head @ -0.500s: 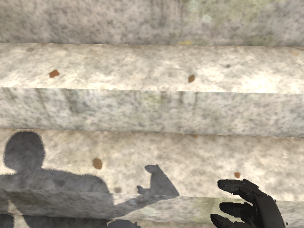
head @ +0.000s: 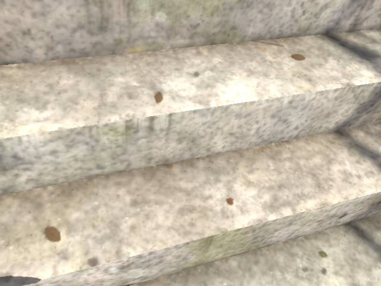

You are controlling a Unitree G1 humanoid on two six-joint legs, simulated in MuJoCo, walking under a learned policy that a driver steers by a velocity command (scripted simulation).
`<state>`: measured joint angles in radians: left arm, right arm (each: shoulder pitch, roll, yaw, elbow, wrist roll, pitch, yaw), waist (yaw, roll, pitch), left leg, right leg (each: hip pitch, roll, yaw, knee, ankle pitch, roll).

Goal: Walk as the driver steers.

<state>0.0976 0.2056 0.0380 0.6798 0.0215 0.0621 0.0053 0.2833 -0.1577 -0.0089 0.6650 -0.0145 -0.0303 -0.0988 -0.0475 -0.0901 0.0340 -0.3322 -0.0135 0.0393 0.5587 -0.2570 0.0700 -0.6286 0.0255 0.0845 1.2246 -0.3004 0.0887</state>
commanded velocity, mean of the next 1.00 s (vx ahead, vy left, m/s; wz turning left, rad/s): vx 0.12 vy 0.00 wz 0.10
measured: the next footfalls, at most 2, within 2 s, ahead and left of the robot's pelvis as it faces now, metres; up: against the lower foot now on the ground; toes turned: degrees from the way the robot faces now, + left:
right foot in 0.22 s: +0.05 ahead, -0.08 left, +0.00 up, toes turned +11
left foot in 0.72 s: -0.18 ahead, +0.18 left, -0.03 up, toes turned +16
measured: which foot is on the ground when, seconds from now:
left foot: down 0.00-0.22, up 0.24-0.70, down 0.72-0.94, up 0.96-1.00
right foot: up 0.00-0.20, down 0.22-0.76, up 0.78-0.92, down 0.94-1.00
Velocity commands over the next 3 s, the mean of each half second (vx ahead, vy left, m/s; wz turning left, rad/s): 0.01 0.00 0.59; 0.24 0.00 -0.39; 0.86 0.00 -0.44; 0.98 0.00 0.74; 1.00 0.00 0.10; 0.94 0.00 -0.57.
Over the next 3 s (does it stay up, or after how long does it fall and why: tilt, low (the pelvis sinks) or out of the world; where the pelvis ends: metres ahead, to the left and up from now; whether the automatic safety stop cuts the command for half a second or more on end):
stays up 0.75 0.09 0.60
